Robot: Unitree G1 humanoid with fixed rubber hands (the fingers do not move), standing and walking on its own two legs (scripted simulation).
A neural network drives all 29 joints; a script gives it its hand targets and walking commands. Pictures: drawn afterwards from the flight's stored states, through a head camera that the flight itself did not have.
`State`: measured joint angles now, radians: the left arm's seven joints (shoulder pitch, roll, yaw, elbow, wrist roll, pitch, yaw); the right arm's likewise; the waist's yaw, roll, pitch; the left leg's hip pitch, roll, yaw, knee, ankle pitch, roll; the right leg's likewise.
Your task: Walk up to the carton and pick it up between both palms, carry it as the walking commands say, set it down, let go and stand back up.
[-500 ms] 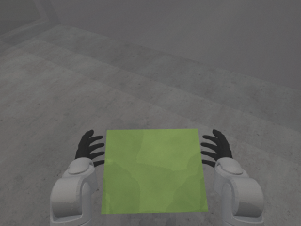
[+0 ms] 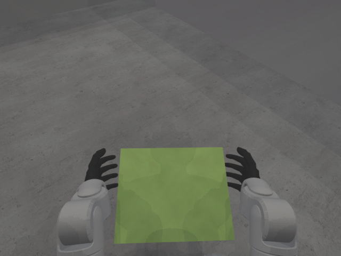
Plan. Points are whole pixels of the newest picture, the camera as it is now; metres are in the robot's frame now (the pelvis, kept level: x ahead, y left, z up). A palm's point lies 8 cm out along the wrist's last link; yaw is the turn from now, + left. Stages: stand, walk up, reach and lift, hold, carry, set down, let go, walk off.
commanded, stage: carry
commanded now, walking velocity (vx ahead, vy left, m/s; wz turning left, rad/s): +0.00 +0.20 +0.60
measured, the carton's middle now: (172, 194) +0.28 +0.02 -0.02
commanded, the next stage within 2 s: none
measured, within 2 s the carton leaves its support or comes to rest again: neither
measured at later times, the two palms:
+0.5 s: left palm out of the picture +0.14 +0.37 +0.10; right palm (141, 186) +0.24 +0.08 +0.11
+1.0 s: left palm out of the picture +0.05 +0.44 +0.12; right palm (94, 235) +0.15 +0.14 +0.11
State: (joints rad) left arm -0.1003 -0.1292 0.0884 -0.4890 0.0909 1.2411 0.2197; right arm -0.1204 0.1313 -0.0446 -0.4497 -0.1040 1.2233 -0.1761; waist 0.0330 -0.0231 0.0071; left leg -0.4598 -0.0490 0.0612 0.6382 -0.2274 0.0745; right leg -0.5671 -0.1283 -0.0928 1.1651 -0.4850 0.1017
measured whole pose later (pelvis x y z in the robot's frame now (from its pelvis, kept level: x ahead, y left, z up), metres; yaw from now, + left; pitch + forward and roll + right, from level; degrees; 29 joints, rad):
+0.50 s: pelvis -0.06 +0.14 +0.00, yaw +18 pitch +3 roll +3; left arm -0.10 -0.13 0.10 -0.51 0.12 1.23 0.19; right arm -0.16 0.14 -0.04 -0.46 -0.10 1.24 -0.19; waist -0.04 -0.05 -0.04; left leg -0.41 0.00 0.11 0.61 -0.22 0.00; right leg -0.40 -0.32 -0.13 0.83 -0.46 0.14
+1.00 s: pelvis -0.14 +0.20 +0.01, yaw +20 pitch +3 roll -1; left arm -0.12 -0.13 0.09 -0.41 0.11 1.24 0.18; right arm -0.10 0.13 -0.04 -0.44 -0.12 1.25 -0.20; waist -0.01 0.04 -0.11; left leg -0.41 -0.07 0.12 0.38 -0.05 0.10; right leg -0.28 -0.04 -0.11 0.52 -0.30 0.00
